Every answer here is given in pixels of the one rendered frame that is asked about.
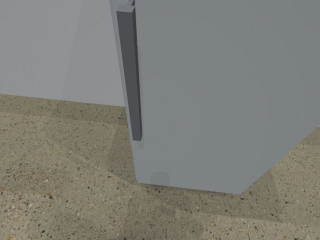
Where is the handle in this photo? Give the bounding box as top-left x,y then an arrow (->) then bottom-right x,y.
116,0 -> 142,141

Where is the fridge door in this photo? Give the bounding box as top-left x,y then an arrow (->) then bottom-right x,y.
112,0 -> 320,195

